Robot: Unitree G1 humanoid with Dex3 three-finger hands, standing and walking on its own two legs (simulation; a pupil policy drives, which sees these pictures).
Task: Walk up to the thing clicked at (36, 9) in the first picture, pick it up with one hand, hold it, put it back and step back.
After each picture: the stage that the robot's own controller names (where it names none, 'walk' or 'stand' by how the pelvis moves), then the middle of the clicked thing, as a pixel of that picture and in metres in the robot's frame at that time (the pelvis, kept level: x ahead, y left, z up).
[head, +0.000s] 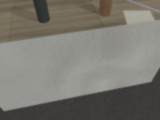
stand; out of the picture +0.84 +0.26 +0.07
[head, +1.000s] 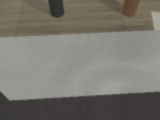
walk; out of the picture +0.75 +0.20 +0.08
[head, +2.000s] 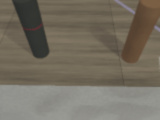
stand; (34, 29) +0.51 +0.21 +0.09
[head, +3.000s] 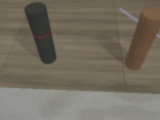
stand; (43, 37) +0.51 +0.19 +0.07
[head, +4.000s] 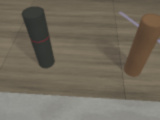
stand; (41, 41) +0.50 +0.19 +0.07
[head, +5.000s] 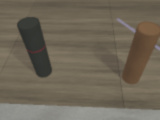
stand; (37, 51) +0.47 +0.20 +0.06
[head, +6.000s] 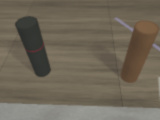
stand; (36, 50) +0.47 +0.21 +0.06
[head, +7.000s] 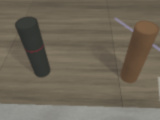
stand; (35, 50) +0.46 +0.21 +0.06
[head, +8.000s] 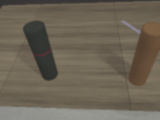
rise first; (43, 54) +0.45 +0.20 +0.07
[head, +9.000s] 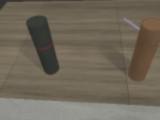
go down; (45, 48) +0.48 +0.20 +0.07
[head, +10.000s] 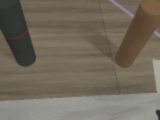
go down; (17, 36) +0.47 +0.19 +0.09
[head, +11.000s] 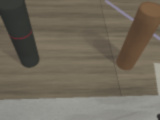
go down; (22, 37) +0.47 +0.19 +0.10
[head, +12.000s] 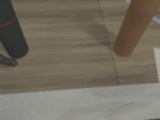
close in; (5, 24) +0.47 +0.21 +0.13
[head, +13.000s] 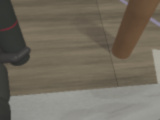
lift; (7, 30) +0.46 +0.20 +0.13
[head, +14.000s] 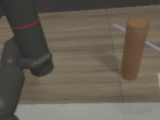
lift; (28, 32) +0.34 +0.15 +0.28
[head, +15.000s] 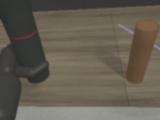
hold; (26, 41) +0.34 +0.17 +0.25
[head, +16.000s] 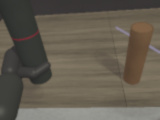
hold; (28, 42) +0.34 +0.16 +0.25
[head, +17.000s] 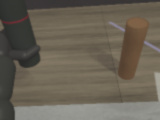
crouch; (18, 26) +0.40 +0.19 +0.25
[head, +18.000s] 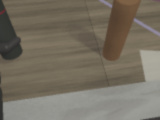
lower; out of the picture +0.50 +0.21 +0.15
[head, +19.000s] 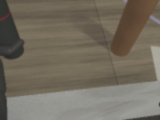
lower; out of the picture +0.48 +0.21 +0.13
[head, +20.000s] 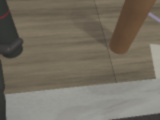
lower; out of the picture +0.49 +0.21 +0.13
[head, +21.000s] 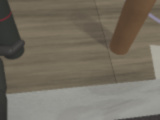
lower; (0, 22) +0.48 +0.21 +0.13
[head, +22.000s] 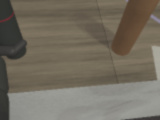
lower; (3, 22) +0.48 +0.21 +0.13
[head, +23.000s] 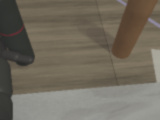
withdraw; (13, 33) +0.46 +0.19 +0.12
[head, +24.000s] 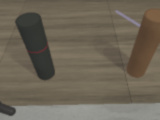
sink last; (39, 51) +0.43 +0.18 +0.10
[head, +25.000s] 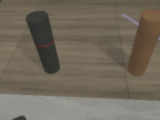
stand; (45, 46) +0.47 +0.19 +0.09
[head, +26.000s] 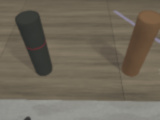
stand; (37, 47) +0.45 +0.19 +0.08
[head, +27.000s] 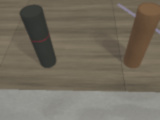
walk; (41, 40) +0.49 +0.18 +0.07
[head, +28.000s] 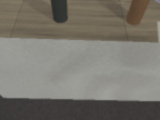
walk; out of the picture +0.69 +0.14 +0.08
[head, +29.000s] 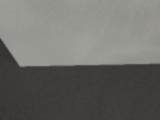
walk; out of the picture +1.05 +0.22 +0.09
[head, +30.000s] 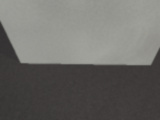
stand; out of the picture +1.22 +0.17 +0.09
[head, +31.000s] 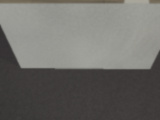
stand; out of the picture +1.20 +0.17 +0.06
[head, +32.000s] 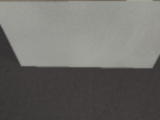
stand; out of the picture +1.18 +0.17 +0.06
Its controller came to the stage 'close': yes
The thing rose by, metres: 0.21
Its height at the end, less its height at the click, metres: +0.00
